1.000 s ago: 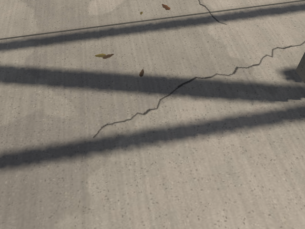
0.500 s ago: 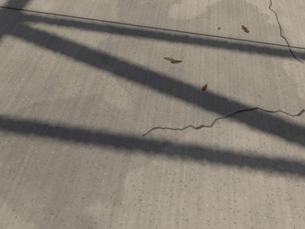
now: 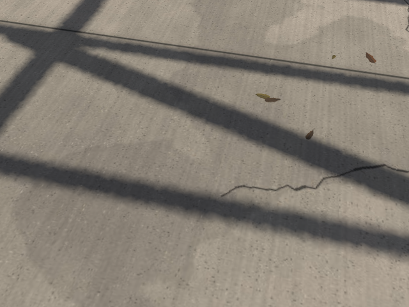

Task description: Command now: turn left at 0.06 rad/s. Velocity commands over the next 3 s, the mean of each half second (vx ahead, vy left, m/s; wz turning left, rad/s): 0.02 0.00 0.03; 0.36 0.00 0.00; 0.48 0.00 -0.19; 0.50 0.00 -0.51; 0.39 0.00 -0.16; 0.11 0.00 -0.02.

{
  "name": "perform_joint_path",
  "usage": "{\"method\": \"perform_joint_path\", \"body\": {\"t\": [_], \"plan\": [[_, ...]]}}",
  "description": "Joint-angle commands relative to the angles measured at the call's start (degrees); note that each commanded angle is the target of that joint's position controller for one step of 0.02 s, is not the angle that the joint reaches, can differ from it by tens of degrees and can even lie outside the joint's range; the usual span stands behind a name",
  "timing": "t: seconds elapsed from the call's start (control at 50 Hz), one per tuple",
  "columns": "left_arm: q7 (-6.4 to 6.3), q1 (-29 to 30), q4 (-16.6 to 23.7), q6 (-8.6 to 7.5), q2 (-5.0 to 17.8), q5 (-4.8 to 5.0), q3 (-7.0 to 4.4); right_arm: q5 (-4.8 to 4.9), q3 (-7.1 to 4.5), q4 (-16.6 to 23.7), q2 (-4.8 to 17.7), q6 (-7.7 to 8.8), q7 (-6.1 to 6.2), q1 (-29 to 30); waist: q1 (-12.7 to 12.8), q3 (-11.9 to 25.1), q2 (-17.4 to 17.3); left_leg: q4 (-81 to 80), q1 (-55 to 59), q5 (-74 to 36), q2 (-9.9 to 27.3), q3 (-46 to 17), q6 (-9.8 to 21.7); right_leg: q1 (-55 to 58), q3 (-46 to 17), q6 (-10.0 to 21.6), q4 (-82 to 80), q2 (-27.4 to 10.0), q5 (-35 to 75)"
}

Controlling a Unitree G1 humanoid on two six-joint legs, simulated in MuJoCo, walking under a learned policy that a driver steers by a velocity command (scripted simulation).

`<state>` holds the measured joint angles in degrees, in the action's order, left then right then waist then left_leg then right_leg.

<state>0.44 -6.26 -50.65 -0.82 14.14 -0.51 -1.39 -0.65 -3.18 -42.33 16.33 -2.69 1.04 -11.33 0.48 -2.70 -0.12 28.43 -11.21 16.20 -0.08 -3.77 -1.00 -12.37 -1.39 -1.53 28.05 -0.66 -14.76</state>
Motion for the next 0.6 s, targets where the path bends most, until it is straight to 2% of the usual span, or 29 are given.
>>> {"method": "perform_joint_path", "body": {"t": [0.02, 0.14, 0.4, 0.42, 0.44, 0.46, 0.48, 0.52, 0.54, 0.56, 0.58, 0.6], "plan": [[-0.5, 1.8, 1.8, -0.15, 7.4, 0.05, -1.58, -0.64, -1.15, 3.1, 5.8, 1.63, -0.33, 1.6, 0.3, 3.8, -2.7, -5.1, -0.6, -9.9, 3.4, -3.7, 2.7, 2.4, -0.9, 0.9, -2.5, -1.8, 6.3], [-1.39, 0.5, -1.5, 0.7, 7.3, 0.09, -1.63, -0.37, -0.58, 0.5, 5.4, 2.99, 0.22, 0.1, 0.6, 1.7, -2.6, -5.8, -2.3, -7.3, 3.0, -3.6, 2.1, 2.3, -1.0, 0.5, -2.9, -1.7, 5.9], [-2.28, -1.8, -8.1, 0.63, 7.6, 0.32, -1.59, 0.03, 0.28, -4.9, 4.2, 3.45, 0.54, -1.3, 0.4, 1.6, -0.6, -6.0, -1.0, -7.6, 1.8, -2.0, 2.3, 2.0, -0.9, -0.3, -4.0, -1.5, 6.5], [-2.37, -2.8, -8.8, 0.7, 7.1, 0.4, -1.47, 0.11, 0.27, -5.8, 4.2, 3.32, 0.65, -2.2, 0.4, 2.7, -1.1, -6.7, -0.5, -1.4, 1.3, -1.7, 2.5, 2.1, 0.2, -0.1, -3.5, -0.6, 1.8], [-2.48, -3.0, -9.1, 0.76, 7.0, 0.75, -1.51, 0.42, -0.07, -6.2, 5.1, 3.05, 0.83, -2.6, 0.0, 1.9, -2.0, -7.5, -1.1, 9.1, 1.1, -2.3, 3.5, 0.3, 1.9, 0.3, -1.4, 1.0, -5.3], [-2.53, -2.7, -8.8, 0.63, 6.9, 1.0, -1.55, 0.73, -0.5, -6.4, 6.4, 2.86, 0.95, -3.0, -0.5, 0.2, -3.9, -9.3, -2.5, 19.5, 2.3, -4.7, 5.0, -2.7, 3.2, 0.8, 1.4, 2.2, -12.0], [-2.45, -1.8, -8.2, 0.18, 6.7, 1.06, -1.51, 0.96, -0.76, -6.5, 7.3, 2.93, 0.96, -4.0, -1.1, -2.0, -6.2, -12.2, -3.5, 27.3, 5.1, -8.9, 7.0, -6.5, 4.0, 1.2, 4.6, 2.7, -14.9], [-1.76, -0.8, -6.9, -1.52, 5.3, 1.46, -1.22, 1.52, -1.5, -7.4, 9.5, 3.75, 0.87, -6.5, -1.8, -4.5, -11.6, -18.1, -4.2, 33.4, 13.3, -20.9, 11.9, -10.6, 3.7, 2.4, 13.2, 1.5, -11.3], [-1.26, -1.5, -6.9, -2.36, 5.5, 1.8, -1.33, 1.71, -1.54, -7.4, 9.2, 4.24, 0.89, -5.9, -1.1, -5.5, -11.7, -18.9, -5.3, 31.7, 15.1, -23.2, 13.1, -11.0, 2.3, 3.6, 14.6, 0.0, -10.9], [-0.74, -2.9, -7.4, -3.1, 5.3, 2.18, -1.36, 1.82, -1.39, -6.9, 8.5, 4.56, 0.81, -4.0, 0.2, -5.9, -11.4, -18.3, -5.7, 28.9, 15.2, -22.3, 12.9, -9.8, 2.1, 4.9, 12.9, -0.7, -11.7], [-0.29, -5.8, -8.4, -3.74, 4.7, 2.42, -1.29, 2.19, -1.21, -6.0, 8.0, 4.61, 0.66, -1.1, 2.3, -5.6, -10.4, -16.6, -7.9, 25.8, 13.5, -18.8, 11.5, -4.6, 2.7, 6.2, 6.6, -0.7, -10.7], [-0.07, -10.7, -10.7, -4.12, 4.7, 2.32, -1.58, 2.41, -0.97, -4.9, 7.3, 4.54, 0.51, 2.0, 4.9, -4.8, -8.3, -13.4, -12.3, 21.2, 9.9, -13.7, 9.3, 4.6, 3.4, 6.6, -0.5, 0.4, -5.6]]}}
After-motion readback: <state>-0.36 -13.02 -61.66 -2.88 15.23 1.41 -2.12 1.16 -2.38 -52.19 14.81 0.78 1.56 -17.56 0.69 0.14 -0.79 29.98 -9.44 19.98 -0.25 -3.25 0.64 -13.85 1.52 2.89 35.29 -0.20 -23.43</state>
